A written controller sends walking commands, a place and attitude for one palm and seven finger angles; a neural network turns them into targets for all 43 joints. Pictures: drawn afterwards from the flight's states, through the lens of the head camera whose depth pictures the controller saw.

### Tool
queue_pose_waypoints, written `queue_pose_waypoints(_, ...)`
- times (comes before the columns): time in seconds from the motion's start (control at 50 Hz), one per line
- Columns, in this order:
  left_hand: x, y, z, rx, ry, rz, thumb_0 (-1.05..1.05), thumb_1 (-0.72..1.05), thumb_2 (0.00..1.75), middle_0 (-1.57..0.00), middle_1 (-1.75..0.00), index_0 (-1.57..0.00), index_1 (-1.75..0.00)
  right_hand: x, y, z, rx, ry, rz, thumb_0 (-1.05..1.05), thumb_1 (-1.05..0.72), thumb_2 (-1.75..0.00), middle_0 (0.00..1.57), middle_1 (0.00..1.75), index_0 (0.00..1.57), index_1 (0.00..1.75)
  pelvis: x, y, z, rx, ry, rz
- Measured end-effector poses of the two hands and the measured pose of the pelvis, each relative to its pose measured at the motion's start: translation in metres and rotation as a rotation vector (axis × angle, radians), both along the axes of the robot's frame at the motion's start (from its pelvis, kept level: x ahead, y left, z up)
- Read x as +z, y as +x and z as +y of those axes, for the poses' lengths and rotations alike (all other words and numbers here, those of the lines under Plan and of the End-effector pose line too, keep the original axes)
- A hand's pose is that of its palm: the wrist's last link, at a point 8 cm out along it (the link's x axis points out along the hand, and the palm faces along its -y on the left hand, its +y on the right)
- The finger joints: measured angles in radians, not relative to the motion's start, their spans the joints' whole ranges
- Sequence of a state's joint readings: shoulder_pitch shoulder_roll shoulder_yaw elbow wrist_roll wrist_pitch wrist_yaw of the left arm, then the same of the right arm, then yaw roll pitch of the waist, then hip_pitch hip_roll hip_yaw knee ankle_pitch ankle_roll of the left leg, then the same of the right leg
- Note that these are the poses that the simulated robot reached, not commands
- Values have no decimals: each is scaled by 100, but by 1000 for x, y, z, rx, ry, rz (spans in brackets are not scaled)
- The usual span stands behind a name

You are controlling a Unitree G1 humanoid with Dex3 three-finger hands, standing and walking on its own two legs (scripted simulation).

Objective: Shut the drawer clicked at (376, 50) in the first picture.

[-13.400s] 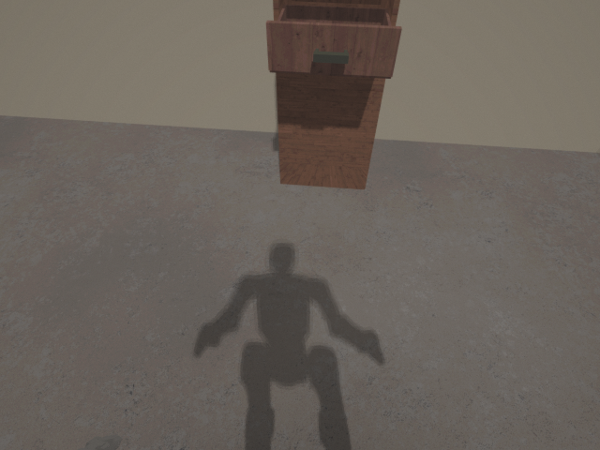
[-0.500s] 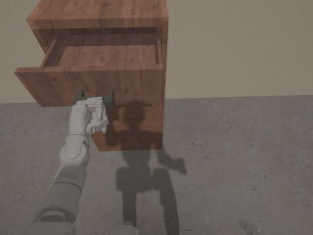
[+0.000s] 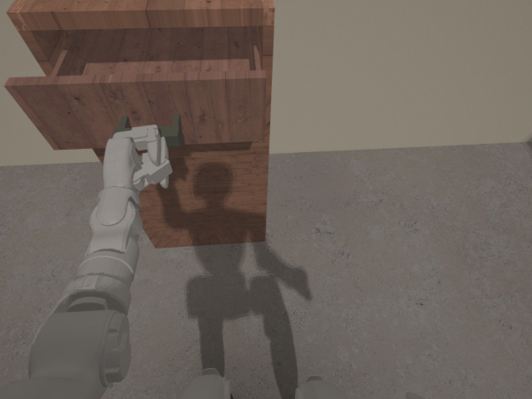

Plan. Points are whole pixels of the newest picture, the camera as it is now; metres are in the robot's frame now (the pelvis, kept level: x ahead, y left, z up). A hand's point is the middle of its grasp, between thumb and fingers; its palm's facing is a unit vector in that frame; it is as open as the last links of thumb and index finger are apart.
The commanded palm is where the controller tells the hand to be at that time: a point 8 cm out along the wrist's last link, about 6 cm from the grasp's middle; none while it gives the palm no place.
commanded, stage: push the drawer shut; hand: left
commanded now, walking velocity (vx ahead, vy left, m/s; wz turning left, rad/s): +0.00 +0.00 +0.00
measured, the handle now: (149, 128) +0.52 +0.18 +0.08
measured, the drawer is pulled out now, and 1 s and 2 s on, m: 0.14 0.02 0.00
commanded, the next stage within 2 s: pull the fist back off the drawer in 1.52 s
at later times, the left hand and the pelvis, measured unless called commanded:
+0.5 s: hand (171, 133) +0.51 +0.15 +0.08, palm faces +0.05 -1.00 -0.03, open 2.9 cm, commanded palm +0.51 +0.20 +0.08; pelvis +0.00 +0.00 -0.01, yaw -1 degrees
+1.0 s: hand (173, 105) +0.57 +0.15 +0.08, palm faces +0.06 -1.00 -0.03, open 2.9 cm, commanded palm +0.57 +0.19 +0.08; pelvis +0.01 +0.01 -0.02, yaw -2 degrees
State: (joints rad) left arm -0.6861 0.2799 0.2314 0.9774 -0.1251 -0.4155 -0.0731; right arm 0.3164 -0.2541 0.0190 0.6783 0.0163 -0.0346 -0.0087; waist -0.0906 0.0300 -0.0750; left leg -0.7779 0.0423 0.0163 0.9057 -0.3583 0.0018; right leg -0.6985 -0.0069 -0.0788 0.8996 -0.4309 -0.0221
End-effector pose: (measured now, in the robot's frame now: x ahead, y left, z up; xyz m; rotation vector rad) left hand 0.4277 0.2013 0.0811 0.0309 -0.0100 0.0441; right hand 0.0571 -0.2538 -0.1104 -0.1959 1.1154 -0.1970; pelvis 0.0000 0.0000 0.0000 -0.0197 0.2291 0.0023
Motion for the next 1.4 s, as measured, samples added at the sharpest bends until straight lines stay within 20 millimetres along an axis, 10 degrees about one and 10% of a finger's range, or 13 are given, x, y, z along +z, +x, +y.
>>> queue_pose_waypoints(1.14, 7, 139, 1, 18, -6, 44, 0, 75, 94, -139, -160, -140, -160, 2, -112, 20, -130, -37, 365, 0, -90, -89, 21, 30, 21, 30, -22, 7, 13, -18, -45, 199)
queue_pose_waypoints(1.4, 8, 145, 12, 17, -4, 59, -1, 62, 93, -139, -160, -140, -160, 6, -130, 26, -138, -48, 414, 0, -90, -89, 21, 30, 21, 30, -25, 3, 15, -11, -61, 217)
